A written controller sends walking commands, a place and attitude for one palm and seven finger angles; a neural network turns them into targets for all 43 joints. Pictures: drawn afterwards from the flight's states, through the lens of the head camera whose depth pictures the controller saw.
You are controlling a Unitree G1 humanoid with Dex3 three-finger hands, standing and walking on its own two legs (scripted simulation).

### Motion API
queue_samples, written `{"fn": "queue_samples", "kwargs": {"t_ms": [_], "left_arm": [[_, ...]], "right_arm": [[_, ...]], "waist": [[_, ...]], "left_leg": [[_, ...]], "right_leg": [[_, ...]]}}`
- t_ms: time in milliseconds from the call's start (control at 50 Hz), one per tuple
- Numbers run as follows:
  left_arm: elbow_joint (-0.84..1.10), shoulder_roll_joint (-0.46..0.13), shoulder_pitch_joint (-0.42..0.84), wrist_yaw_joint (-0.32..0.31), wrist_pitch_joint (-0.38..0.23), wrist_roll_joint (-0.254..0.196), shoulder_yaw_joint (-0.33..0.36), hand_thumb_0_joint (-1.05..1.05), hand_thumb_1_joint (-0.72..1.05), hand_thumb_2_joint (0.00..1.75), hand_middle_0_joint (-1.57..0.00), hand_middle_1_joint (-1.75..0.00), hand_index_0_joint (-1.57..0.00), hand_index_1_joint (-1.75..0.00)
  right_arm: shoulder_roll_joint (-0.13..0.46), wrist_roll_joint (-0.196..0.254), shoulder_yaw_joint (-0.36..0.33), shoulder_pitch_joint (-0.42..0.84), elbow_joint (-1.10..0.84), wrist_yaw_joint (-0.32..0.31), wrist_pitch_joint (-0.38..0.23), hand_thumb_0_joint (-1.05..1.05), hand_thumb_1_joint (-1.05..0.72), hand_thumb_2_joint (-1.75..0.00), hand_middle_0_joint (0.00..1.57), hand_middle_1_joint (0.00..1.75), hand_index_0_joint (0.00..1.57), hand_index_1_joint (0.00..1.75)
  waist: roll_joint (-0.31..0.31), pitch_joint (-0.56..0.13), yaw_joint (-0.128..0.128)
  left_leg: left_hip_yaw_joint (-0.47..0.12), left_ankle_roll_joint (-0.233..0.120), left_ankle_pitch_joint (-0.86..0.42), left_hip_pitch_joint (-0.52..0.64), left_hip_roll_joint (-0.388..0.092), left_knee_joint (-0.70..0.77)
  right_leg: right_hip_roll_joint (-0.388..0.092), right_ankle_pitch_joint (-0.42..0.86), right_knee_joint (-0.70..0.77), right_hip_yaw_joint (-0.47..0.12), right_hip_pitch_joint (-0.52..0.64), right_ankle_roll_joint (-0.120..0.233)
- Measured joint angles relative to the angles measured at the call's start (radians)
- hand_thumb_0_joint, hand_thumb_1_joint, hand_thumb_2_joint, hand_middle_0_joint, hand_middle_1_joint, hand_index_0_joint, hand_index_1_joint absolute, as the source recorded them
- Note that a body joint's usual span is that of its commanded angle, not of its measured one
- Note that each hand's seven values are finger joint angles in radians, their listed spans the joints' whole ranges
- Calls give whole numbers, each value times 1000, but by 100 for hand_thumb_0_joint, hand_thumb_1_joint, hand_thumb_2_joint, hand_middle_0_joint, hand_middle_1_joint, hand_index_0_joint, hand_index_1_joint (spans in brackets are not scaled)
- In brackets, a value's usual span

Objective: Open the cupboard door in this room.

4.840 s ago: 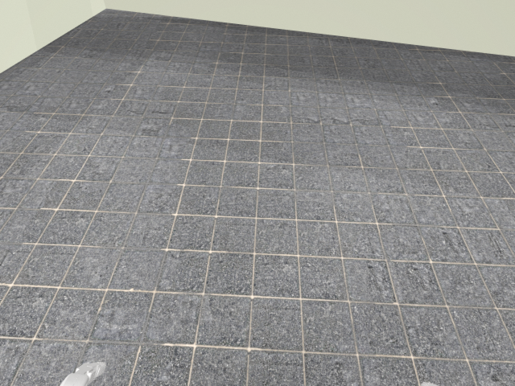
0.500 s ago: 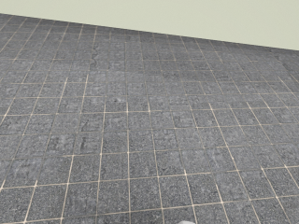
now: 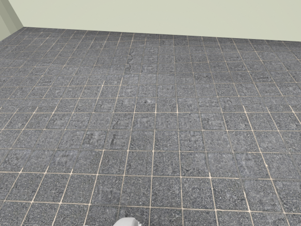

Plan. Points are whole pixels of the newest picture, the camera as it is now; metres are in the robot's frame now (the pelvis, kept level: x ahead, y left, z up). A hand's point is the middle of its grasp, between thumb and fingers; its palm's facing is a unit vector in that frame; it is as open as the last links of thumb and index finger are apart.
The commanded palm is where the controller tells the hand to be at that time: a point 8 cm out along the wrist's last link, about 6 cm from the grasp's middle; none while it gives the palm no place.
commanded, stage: turn or walk to find it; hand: left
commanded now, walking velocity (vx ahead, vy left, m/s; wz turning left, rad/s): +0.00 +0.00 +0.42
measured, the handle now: out of the picture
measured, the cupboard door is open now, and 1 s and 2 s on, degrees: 0 0 0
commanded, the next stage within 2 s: none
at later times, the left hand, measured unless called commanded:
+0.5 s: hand out of the picture -0.06 +0.28 -0.18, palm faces +0.27 -0.93 -0.24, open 7.3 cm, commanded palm none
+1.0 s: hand out of the picture -0.04 +0.21 -0.14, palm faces +0.39 -0.87 -0.29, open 7.3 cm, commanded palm none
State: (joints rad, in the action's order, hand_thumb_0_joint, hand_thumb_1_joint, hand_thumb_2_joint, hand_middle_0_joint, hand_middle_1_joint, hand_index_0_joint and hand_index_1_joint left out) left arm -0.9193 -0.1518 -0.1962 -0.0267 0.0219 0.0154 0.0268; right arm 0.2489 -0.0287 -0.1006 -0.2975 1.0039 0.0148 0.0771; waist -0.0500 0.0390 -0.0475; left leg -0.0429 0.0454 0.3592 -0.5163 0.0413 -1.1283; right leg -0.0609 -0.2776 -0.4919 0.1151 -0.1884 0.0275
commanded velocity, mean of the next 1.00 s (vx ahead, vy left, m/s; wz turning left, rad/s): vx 0.00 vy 0.00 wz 0.42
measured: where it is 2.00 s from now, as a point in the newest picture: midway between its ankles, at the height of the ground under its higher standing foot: outside the picture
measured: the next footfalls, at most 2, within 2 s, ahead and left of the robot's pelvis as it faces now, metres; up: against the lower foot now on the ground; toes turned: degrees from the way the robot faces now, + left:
left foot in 0.32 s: -0.02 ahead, +0.16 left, +0.00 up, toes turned +14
right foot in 0.86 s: +0.01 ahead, -0.07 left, +0.00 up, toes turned +17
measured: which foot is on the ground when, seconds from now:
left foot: up 0.00-0.30, down 0.32-0.86, up 0.88-1.00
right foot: down 0.00-0.32, up 0.34-0.84, down 0.86-1.00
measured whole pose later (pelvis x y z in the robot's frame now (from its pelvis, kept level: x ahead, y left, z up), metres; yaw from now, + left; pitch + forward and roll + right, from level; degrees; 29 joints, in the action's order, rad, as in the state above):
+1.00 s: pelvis -0.06 +0.00 +0.00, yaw +24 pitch -1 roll +2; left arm -0.91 -0.15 -0.17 -0.03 0.02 0.02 0.03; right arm 0.25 -0.03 -0.10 -0.29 1.00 0.01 0.08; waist -0.06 0.04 -0.05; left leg -0.05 0.04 0.39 -0.50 0.05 -1.09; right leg -0.06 -0.29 -0.52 0.11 -0.21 0.03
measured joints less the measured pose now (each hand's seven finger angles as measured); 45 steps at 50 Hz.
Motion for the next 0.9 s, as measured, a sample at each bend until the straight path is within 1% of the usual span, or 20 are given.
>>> {"fn": "queue_samples", "kwargs": {"t_ms": [60,120,180,260,280,320,340,360,380,400,460,520,600,720,800,840,860,880,900], "left_arm": [[-11,4,-17,1,-7,1,-2,0,91,90,-21,-30,-21,-30],[-18,1,-33,-2,-12,6,3,0,92,90,-21,-30,-21,-30],[-26,-11,-47,2,-14,13,6,0,92,90,-21,-30,-21,-30],[-40,-38,-63,7,-10,19,15,0,91,90,-21,-30,-21,-30],[-45,-47,-67,7,-8,19,18,0,91,90,-21,-30,-21,-30],[-53,-65,-80,9,0,13,24,0,91,90,-21,-30,-21,-30],[-59,-79,-81,9,9,8,29,0,91,90,-21,-30,-21,-30],[-65,-92,-81,7,21,6,32,0,91,90,-21,-30,-21,-30],[-71,-101,-81,4,34,6,35,0,91,90,-21,-30,-21,-30],[-77,-107,-81,3,44,6,37,1,91,90,-21,-30,-20,-30],[-86,-114,-66,9,52,6,41,1,91,90,-20,-30,-20,-30],[-73,-111,-46,15,41,5,39,1,91,90,-20,-30,-20,-30],[-54,-102,-16,14,35,3,36,1,91,90,-20,-30,-20,-30],[-26,-77,40,10,36,0,31,1,91,90,-20,-30,-20,-30],[-1,-55,69,8,25,-6,23,0,91,90,-20,-30,-20,-30],[11,-46,72,7,14,-9,18,0,91,90,-20,-30,-20,-30],[15,-41,71,7,6,-8,17,0,91,90,-20,-30,-20,-30],[14,-30,72,4,-1,-3,14,0,91,90,-20,-30,-20,-30],[16,-22,67,4,-5,0,8,0,91,90,-20,-30,-20,-30]], "right_arm": [[9,0,-2,5,3,1,1,1,-91,-90,20,30,20,30],[11,0,0,20,9,0,7,1,-91,-90,20,30,20,30],[9,4,7,51,8,-2,9,1,-91,-90,19,30,20,30],[1,13,20,106,-10,-3,-4,1,-91,-90,19,30,19,30],[-1,15,23,119,-18,-4,-10,1,-91,-90,19,30,19,30],[-3,16,30,138,-38,-2,-28,1,-91,-90,19,30,20,30],[-12,14,31,151,-42,-3,-39,1,-91,-90,19,30,20,30],[-22,13,36,161,-47,-2,-46,1,-91,-90,19,30,20,30],[-29,11,42,167,-53,-2,-51,1,-91,-90,20,30,20,30],[-36,9,47,169,-57,-5,-55,1,-91,-90,20,30,20,30],[-48,6,58,166,-64,-17,-60,1,-90,-90,20,30,20,30],[-54,9,66,160,-63,-22,-63,1,-90,-90,20,30,20,30],[-61,10,67,138,-59,-21,-63,1,-90,-90,20,30,20,30],[-60,3,58,89,-48,-20,-54,1,-90,-90,20,30,20,30],[-48,-1,47,58,-33,-18,-40,1,-90,-90,20,30,20,30],[-40,0,40,42,-27,-16,-34,1,-90,-90,20,30,20,30],[-35,3,36,35,-24,-15,-31,1,-90,-90,20,30,20,30],[-26,8,30,32,-19,-14,-27,1,-90,-90,20,30,20,30],[-21,8,24,28,-14,-14,-21,1,-90,-90,20,30,20,30]], "waist": [[2,3,3],[12,8,18],[29,19,38],[56,36,65],[62,38,69],[70,35,72],[91,39,74],[105,42,79],[111,41,84],[112,37,85],[101,27,79],[90,25,75],[80,20,64],[55,20,27],[29,22,6],[19,18,2],[12,15,3],[-8,21,1],[-16,21,-1]], "left_leg": [[0,21,-25,5,-40,-45],[7,33,-1,41,-68,3],[31,35,55,98,-81,125],[77,23,93,182,-76,320],[89,19,75,207,-72,378],[107,2,-33,267,-65,528],[111,-25,-48,264,-50,530],[113,-50,-39,257,-40,515],[113,-69,-29,258,-38,511],[111,-80,-26,262,-38,519],[90,-91,-59,283,-34,578],[72,-100,-101,300,-22,636],[52,-106,-136,306,-3,677],[12,-100,-162,278,19,679],[-19,-81,-171,241,27,657],[-31,-67,-168,214,33,631],[-38,-58,-161,197,36,607],[-49,-50,-117,178,30,564],[-49,-41,-31,150,32,486]], "right_leg": [[-12,3,7,36,7,0],[-29,0,-2,64,2,-3],[-51,-6,-21,86,-11,-11],[-85,-19,-68,111,-43,-32],[-93,-24,-85,118,-52,-40],[-109,-46,-139,133,-79,-60],[-121,-74,-191,112,-102,-70],[-115,-147,-263,74,-132,-78],[-99,-205,-342,39,-162,-81],[-83,-230,-414,15,-188,-84],[-53,-189,-558,-31,-243,-93],[-44,-138,-599,-60,-265,-105],[-39,-113,-570,-84,-260,-118],[-15,-156,-439,-99,-210,-114],[13,-153,-281,-97,-146,-98],[23,-83,-150,-89,-92,-90],[27,-44,-82,-82,-64,-67],[37,-31,-72,-67,-57,-37],[35,-32,-76,-54,-56,-16]]}}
